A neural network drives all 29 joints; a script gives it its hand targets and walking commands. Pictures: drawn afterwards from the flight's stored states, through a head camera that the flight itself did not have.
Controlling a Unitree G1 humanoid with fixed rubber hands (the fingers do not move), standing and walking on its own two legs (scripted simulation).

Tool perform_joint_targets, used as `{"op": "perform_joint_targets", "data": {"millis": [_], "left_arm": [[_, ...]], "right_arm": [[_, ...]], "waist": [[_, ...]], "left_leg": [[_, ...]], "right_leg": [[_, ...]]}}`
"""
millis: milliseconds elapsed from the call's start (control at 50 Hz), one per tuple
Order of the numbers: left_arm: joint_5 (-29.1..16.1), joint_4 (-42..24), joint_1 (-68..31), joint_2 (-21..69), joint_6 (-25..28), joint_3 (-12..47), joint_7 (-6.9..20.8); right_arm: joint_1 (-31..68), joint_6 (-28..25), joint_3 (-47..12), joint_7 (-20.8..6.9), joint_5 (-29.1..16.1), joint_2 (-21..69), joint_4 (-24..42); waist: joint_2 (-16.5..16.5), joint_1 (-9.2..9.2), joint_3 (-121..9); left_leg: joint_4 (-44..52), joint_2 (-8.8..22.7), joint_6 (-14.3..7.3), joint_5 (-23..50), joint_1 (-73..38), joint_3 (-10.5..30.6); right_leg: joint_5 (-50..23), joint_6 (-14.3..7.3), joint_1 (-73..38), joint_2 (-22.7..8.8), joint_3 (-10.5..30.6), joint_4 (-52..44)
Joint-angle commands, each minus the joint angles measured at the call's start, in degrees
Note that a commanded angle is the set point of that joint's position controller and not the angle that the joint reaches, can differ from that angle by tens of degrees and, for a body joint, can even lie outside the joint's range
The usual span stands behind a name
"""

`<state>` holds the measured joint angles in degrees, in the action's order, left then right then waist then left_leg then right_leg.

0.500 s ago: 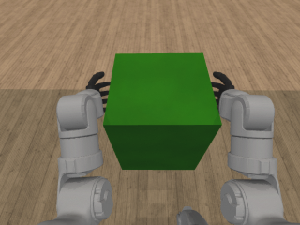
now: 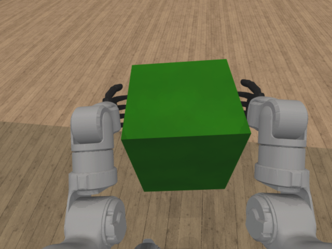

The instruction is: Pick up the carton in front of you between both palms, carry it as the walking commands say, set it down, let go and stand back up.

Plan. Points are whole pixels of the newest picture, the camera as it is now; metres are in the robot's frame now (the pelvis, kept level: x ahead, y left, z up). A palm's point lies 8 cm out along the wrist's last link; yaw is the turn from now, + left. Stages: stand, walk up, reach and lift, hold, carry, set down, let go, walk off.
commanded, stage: carry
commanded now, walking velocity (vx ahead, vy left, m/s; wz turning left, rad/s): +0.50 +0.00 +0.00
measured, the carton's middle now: (181, 131) +0.39 +0.02 +0.10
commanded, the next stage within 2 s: none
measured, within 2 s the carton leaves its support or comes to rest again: neither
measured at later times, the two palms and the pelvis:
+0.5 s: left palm (138, 37) +0.68 +0.15 +0.20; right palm (238, 38) +0.67 -0.15 +0.19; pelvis +0.30 +0.01 +0.01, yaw +0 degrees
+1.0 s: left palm (142, 2) +0.98 +0.18 +0.20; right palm out of the picture +0.97 -0.12 +0.21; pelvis +0.60 +0.03 +0.03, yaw -1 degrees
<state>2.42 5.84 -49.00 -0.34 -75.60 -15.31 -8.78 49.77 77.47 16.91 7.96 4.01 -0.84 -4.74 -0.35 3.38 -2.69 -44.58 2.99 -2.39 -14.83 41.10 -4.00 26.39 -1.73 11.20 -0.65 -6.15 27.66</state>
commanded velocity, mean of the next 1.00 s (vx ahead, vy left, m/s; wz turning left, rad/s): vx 0.50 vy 0.00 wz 0.00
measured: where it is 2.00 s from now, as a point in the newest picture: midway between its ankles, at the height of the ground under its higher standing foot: (180, 120)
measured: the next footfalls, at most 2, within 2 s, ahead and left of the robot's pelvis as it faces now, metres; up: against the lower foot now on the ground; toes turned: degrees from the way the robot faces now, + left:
left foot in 0.06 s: +0.22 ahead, +0.11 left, +0.02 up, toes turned +6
right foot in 0.50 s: +0.48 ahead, -0.09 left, +0.04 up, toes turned -7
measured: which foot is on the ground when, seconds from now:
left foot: up 0.00-0.04, down 0.06-0.50, up 0.52-0.92, down 0.94-1.00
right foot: down 0.00-0.08, up 0.10-0.48, down 0.50-0.96, up 0.98-1.00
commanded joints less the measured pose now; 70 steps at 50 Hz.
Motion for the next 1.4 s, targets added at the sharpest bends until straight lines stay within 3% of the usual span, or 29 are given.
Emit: {"op": "perform_joint_targets", "data": {"millis": [0, 20, 40, 60, 80, 120, 140, 180, 300, 400, 460, 480, 500, 520, 540, 580, 600, 740, 860, 920, 940, 960, 980, 1020, 1040, 1080, 1220, 1320, 1380], "left_arm": [[-25.06, -0.42, -41.81, 59.38, -0.15, 33.44, 15.41], [-24.8, 0.91, -41.63, 59.91, 0.04, 33.12, 15.53], [-24.36, 1.7, -41.95, 59.94, 0.38, 32.97, 15.6], [-24.06, 2.43, -42.22, 61.63, 0.42, 32.4, 15.71], [-23.58, 1.49, -44.63, 61.19, 0.68, 32.4, 15.55], [-23.52, -0.41, -46.24, 62.01, 1.23, 31.94, 14.7], [-23.27, -1.34, -45.58, 62.29, 1.29, 31.72, 14.05], [-22.76, -3.71, -44.19, 61.76, 1.18, 31.61, 12.78], [-20.6, -6.95, -41.49, 57.82, -0.08, 32.67, 10.77], [-19.6, -0.43, -38.23, 56.99, -1.01, 32.77, 12.2], [-20.2, 4.42, -38.28, 58.86, -0.51, 31.83, 13.44], [-20.49, 5.92, -37.7, 59.27, -0.09, 31.25, 13.83], [-20.58, 6.47, -37.03, 59.18, 0.35, 30.49, 14.2], [-20.9, 6.36, -39.5, 59.02, 1.18, 30.3, 14.38], [-22.4, 4.01, -40.2, 60.23, 1.39, 30.47, 14.57], [-25.7, -2.55, -45.73, 63.05, 1.84, 32.85, 14.8], [-27.32, -5.68, -48.44, 63.96, 1.94, 34.15, 14.8], [-28.55, -11.34, -47.43, 60.82, 0.1, 35.05, 14.45], [-25.36, -2.12, -42.65, 59.27, -0.36, 33.81, 15.4], [-24.68, 1.18, -42.51, 60.24, 0.28, 32.73, 15.67], [-24.32, 1.63, -42.69, 60.21, 0.57, 32.68, 15.67], [-23.99, 1.85, -43.32, 61.78, 0.57, 32.19, 15.71], [-23.59, 0.95, -45.8, 61.12, 0.78, 32.21, 15.38], [-23.49, -0.95, -46.3, 61.76, 1.21, 31.83, 14.43], [-23.24, -1.9, -45.51, 61.98, 1.22, 31.59, 13.78], [-22.75, -4.31, -44.14, 61.44, 1.04, 31.48, 12.56], [-20.3, -6.5, -40.83, 57.06, -0.6, 33.21, 10.84], [-19.92, 1.2, -38.16, 57.68, -1.01, 32.94, 12.71], [-20.91, 4.84, -39.29, 59.69, -0.29, 31.91, 13.79]], "right_arm": [[37.35, -1.25, -32.99, -11.78, -20.66, 58.46, -4.62], [36.42, -1.6, -32.61, -12.2, -20.89, 58.98, -6.51], [35.77, -2.1, -32.14, -12.66, -21.42, 59.7, -7.48], [37.2, -2.82, -31.46, -12.83, -21.35, 58.39, -7.4], [38.02, -3.24, -31.97, -13.06, -22.18, 60.5, -7.13], [44.64, -3.79, -34.2, -13.37, -26.07, 63.46, 0.33], [47.48, -4.04, -35.41, -13.41, -27.96, 64.8, 3.83], [50.31, -4.05, -36.63, -13.29, -30.02, 65.54, 8.59], [46.16, -2.2, -37.06, -13.14, -29.9, 61.28, 10.89], [41.61, -1.29, -36.14, -13.88, -26.96, 59.78, 3.44], [41.38, -1.83, -35.1, -14.33, -25.73, 60.73, -0.81], [41.51, -2.11, -34.81, -14.41, -25.47, 61.07, -1.71], [42.17, -2.28, -34.42, -14.53, -25.27, 61.48, -2.4], [44.14, -2.39, -34.12, -14.56, -25.19, 62.54, -1.85], [45.7, -2.65, -34.12, -14.23, -25.02, 62.48, -1.47], [45.57, -3.1, -33.77, -13.1, -24.76, 62.9, 0.03], [44.97, -3.11, -33.42, -12.46, -24.43, 62.82, 0.83], [41.13, -1.87, -33.54, -9.47, -21.64, 58.06, 5.12], [37.73, -1.04, -33.33, -11.22, -20.49, 57.95, -2.94], [37.55, -1.8, -32.52, -12.41, -21.46, 59.84, -6.9], [37.09, -2.26, -32.07, -12.79, -22.06, 60.4, -7.42], [38.66, -3.05, -31.59, -12.89, -22.13, 59.25, -7.03], [39.41, -3.28, -32.11, -13.04, -23.08, 61.31, -6.3], [45.6, -3.78, -34.29, -13.26, -26.77, 63.75, 1.12], [48.17, -3.95, -35.42, -13.27, -28.48, 64.87, 4.49], [50.58, -3.85, -36.43, -13.16, -30.24, 65.28, 9.17], [44.45, -1.58, -36.75, -13.22, -28.96, 60.03, 9.69], [40.68, -1.25, -35.56, -14.15, -25.97, 59.66, 1.43], [41.54, -2.02, -34.84, -14.45, -25.52, 60.92, -1.3]], "waist": [[9.36, -2.32, -23.69], [7.22, -5.22, -27.39], [2.61, -8.14, -31.92], [-14.37, -7.54, -36.64], [-17.18, -8.59, -33.45], [-4.91, -8.0, -28.96], [-2.74, -7.19, -27.7], [-4.32, -5.9, -28.52], [-6.11, -7.28, -27.52], [-7.91, -7.42, -23.26], [-8.16, -3.19, -25.53], [-6.0, -0.29, -30.4], [2.55, 1.2, -34.79], [18.66, 1.77, -33.05], [14.62, 1.05, -30.19], [3.34, 1.14, -28.12], [2.71, 0.54, -27.79], [5.96, 0.57, -26.91], [8.57, 0.66, -21.48], [7.43, -5.69, -27.56], [2.05, -8.5, -32.35], [-15.64, -7.56, -35.56], [-16.12, -8.25, -32.81], [-4.56, -7.74, -29.19], [-2.65, -7.04, -28.34], [-4.52, -5.87, -29.27], [-6.55, -7.37, -27.14], [-8.35, -7.21, -22.26], [-8.11, -2.27, -26.33]], "left_leg": [[10.82, -6.75, -1.52, 2.11, -15.94, -8.36], [14.64, -7.84, -2.2, 4.08, -28.95, -9.92], [14.32, 0.04, -3.35, -0.85, -44.86, 0.92], [19.26, 17.39, -11.97, -3.2, -58.4, 32.77], [23.94, 17.42, -15.2, 3.17, -58.89, 42.8], [18.24, 15.32, -13.7, 14.24, -53.55, 30.41], [18.57, 14.08, -11.75, 14.76, -49.85, 25.85], [20.27, 12.45, -9.72, 10.52, -46.92, 21.22], [22.42, 11.62, -12.05, 12.82, -49.62, 14.47], [20.77, 8.98, -8.56, 27.47, -47.51, 6.63], [8.31, 7.12, -3.76, 43.95, -42.18, -0.3], [-0.6, 5.95, -1.22, 37.97, -34.57, -2.32], [-12.66, 2.66, 1.01, 16.44, -19.68, -1.53], [-25.72, -7.69, 2.55, -14.2, -1.17, 0.7], [-34.13, -4.75, 0.45, -15.56, 5.24, 6.19], [-35.86, -1.79, -0.68, -10.42, 7.75, 6.45], [-33.15, -0.71, -0.67, -8.57, 6.78, 6.71], [-18.61, 1.35, 1.13, -5.07, 8.99, 2.67], [4.4, -2.95, -0.49, 2.49, -3.39, -4.9], [14.49, -7.77, -2.53, 4.41, -30.06, -9.96], [14.71, 1.43, -3.71, -3.19, -45.92, 3.17], [20.83, 17.61, -12.19, -3.56, -57.86, 35.14], [23.26, 17.26, -14.67, 4.49, -58.99, 41.78], [18.01, 14.99, -12.86, 15.85, -53.82, 29.42], [18.32, 13.81, -11.09, 15.65, -50.6, 25.27], [19.98, 12.35, -9.34, 11.78, -47.68, 20.84], [22.36, 11.06, -11.6, 14.76, -49.89, 12.96], [20.83, 8.62, -7.55, 29.36, -47.57, 5.44], [5.92, 6.8, -2.32, 44.51, -40.96, -1.61]], "right_leg": [[-49.84, -5.51, -12.58, -10.14, 3.52, 4.35], [-51.6, -3.02, -8.7, -8.25, -0.07, 13.04], [-35.68, -0.67, 2.82, -7.5, 0.44, 23.93], [-10.8, 2.16, 21.17, 0.4, 1.61, 39.38], [2.99, 1.37, 31.59, 4.59, 5.75, 49.42], [0.88, -0.71, 36.83, 0.12, 7.96, 55.47], [-1.55, -0.79, 36.4, -1.59, 8.52, 52.72], [-3.65, -0.52, 33.89, -2.52, 7.88, 48.16], [-6.25, 1.38, 38.48, -3.65, 4.18, 34.47], [-12.5, -0.13, 29.34, -0.29, -1.89, 15.78], [-14.67, -2.62, 8.6, 5.51, -8.01, 3.4], [-14.55, -3.86, -7.15, 3.09, -5.15, 2.61], [-3.74, -7.76, -22.0, -10.76, 17.34, -0.07], [-13.1, -15.22, -29.68, -20.49, 42.34, -6.61], [-17.53, -15.88, -29.65, -19.54, 41.07, -4.88], [-27.83, -13.64, -23.71, -17.05, 29.9, -1.28], [-26.8, -12.07, -20.98, -16.02, 26.43, -2.19], [-24.03, -12.58, -19.41, -14.16, 16.81, -5.63], [-40.37, -8.32, -15.76, -10.81, 6.99, -3.39], [-53.31, -2.69, -8.87, -8.24, -0.71, 14.19], [-34.96, -0.49, 3.27, -7.33, 0.42, 25.69], [-8.25, 1.94, 22.11, 1.77, 1.8, 40.42], [2.75, 0.75, 31.36, 4.32, 6.41, 50.01], [0.29, -0.87, 36.03, 0.18, 8.13, 55.19], [-2.18, -0.85, 35.84, -1.43, 8.64, 52.62], [-4.06, -0.42, 33.45, -2.38, 7.93, 48.3], [-8.11, 1.63, 38.35, -3.84, 3.67, 32.12], [-13.55, -0.39, 28.05, 0.18, -2.85, 13.3], [-16.34, -3.01, 3.79, 5.22, -8.05, 1.95]]}}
